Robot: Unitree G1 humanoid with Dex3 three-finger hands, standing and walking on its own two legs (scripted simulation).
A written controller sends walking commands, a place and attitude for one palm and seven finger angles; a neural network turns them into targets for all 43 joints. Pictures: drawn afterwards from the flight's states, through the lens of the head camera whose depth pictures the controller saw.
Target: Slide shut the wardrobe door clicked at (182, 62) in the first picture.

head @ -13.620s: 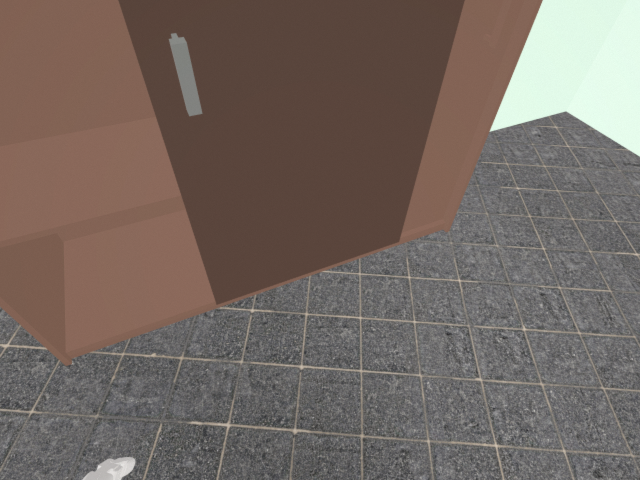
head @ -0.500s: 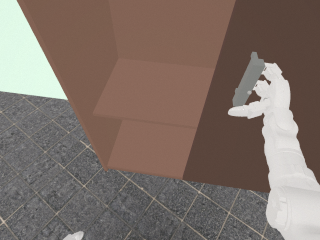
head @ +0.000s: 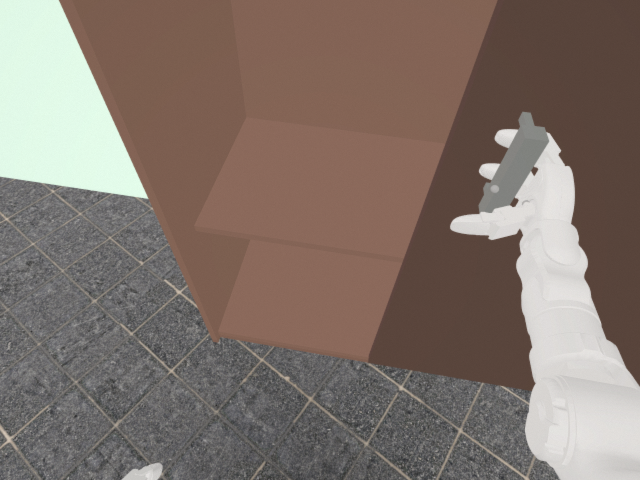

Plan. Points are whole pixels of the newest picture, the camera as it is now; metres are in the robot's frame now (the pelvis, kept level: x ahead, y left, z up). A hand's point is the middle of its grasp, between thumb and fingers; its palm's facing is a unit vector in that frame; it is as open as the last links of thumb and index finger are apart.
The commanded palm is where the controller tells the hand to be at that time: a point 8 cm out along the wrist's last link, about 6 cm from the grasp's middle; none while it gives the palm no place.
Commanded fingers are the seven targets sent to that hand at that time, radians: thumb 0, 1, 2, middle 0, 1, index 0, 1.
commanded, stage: slide the fingers in behind the handle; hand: right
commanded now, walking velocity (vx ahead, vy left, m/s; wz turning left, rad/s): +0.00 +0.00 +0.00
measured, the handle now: (507, 167) +0.51 -0.17 +0.13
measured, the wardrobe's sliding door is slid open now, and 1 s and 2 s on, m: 0.49 0.49 0.49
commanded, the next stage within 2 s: grip the handle and tug to test in 0.40 s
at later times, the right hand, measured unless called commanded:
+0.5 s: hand (495, 188) +0.46 -0.15 +0.14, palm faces +0.06 +1.00 +0.00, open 14.1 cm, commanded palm +0.43 -0.20 +0.13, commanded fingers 0.00 0.45 -0.32 0.31 1.21 0.31 1.21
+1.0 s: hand (495, 187) +0.47 -0.15 +0.14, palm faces +0.06 +1.00 -0.01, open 8.5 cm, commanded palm +0.43 -0.19 +0.13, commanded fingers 0.00 -0.71 -0.82 0.43 1.37 0.43 1.37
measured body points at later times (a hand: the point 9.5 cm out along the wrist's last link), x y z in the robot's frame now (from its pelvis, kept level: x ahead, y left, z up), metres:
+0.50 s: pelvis +0.00 +0.00 +0.00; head +0.04 +0.01 +0.45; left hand +0.06 +0.25 -0.12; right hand +0.45 -0.20 +0.14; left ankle -0.01 +0.10 -0.72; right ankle +0.02 -0.12 -0.72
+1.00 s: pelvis +0.00 -0.01 +0.00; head +0.04 +0.00 +0.45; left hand +0.06 +0.25 -0.12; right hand +0.46 -0.20 +0.14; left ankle -0.01 +0.10 -0.72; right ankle +0.02 -0.12 -0.72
